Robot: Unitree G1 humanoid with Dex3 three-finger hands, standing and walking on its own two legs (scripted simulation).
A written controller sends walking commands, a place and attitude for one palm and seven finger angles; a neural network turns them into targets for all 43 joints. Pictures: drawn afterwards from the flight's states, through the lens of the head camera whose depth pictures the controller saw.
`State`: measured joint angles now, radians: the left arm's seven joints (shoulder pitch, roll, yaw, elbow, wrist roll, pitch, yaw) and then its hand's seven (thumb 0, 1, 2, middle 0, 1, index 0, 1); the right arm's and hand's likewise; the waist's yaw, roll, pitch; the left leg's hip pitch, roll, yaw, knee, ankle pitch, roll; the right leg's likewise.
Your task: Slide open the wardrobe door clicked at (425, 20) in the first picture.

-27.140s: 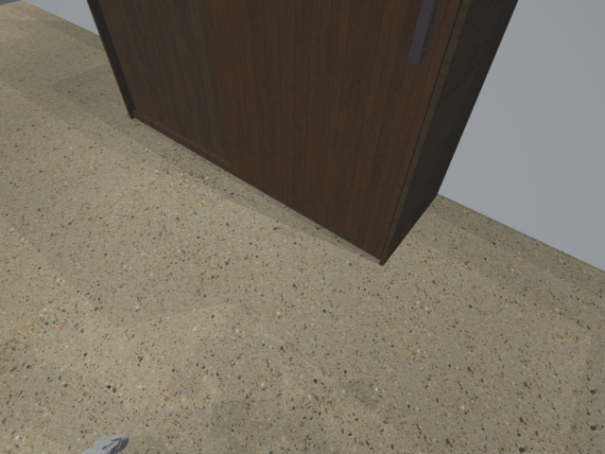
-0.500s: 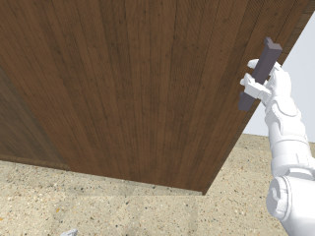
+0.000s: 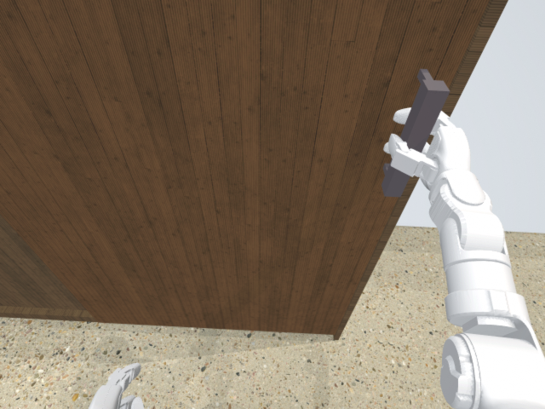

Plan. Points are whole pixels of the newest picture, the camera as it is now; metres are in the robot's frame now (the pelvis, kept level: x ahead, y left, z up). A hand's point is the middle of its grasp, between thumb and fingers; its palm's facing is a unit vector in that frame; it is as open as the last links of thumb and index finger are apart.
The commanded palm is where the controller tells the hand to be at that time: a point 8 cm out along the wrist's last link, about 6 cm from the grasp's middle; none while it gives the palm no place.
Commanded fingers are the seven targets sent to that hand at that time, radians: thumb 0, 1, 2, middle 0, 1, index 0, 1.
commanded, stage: tug the door sideways, standing still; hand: right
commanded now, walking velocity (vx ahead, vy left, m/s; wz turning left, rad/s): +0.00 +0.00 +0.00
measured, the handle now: (406, 136) +0.49 -0.16 +0.18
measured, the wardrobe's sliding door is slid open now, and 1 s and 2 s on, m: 0.00 0.00 0.19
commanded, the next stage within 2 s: step sideways, sliding the door along in 0.40 s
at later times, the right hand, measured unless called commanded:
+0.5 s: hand (396, 155) +0.43 -0.14 +0.18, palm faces +0.10 +0.99 -0.06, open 6.2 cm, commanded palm +0.41 -0.17 +0.19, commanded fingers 0.00 -0.90 -0.90 0.45 1.40 0.45 1.40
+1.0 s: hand (389, 154) +0.44 -0.13 +0.18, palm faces +0.27 +0.96 -0.11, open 6.6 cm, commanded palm +0.41 -0.11 +0.19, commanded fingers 0.00 -0.90 -0.90 0.45 1.40 0.45 1.40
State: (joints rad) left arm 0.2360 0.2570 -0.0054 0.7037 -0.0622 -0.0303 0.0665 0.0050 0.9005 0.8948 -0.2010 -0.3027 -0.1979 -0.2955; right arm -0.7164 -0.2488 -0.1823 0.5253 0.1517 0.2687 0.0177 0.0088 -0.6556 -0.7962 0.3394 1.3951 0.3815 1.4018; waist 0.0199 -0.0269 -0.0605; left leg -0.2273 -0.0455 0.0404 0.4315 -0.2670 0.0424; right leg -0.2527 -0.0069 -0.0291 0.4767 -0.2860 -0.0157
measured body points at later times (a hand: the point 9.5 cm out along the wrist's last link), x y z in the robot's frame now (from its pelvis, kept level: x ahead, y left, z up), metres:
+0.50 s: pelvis -0.02 -0.01 +0.00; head -0.01 +0.00 +0.45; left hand +0.07 +0.23 -0.13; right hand +0.42 -0.19 +0.19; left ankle -0.03 +0.09 -0.74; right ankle -0.03 -0.11 -0.74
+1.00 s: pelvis -0.02 +0.06 -0.02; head +0.03 +0.07 +0.43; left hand +0.11 +0.31 -0.15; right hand +0.42 -0.18 +0.18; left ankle +0.01 +0.15 -0.74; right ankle -0.03 -0.07 -0.73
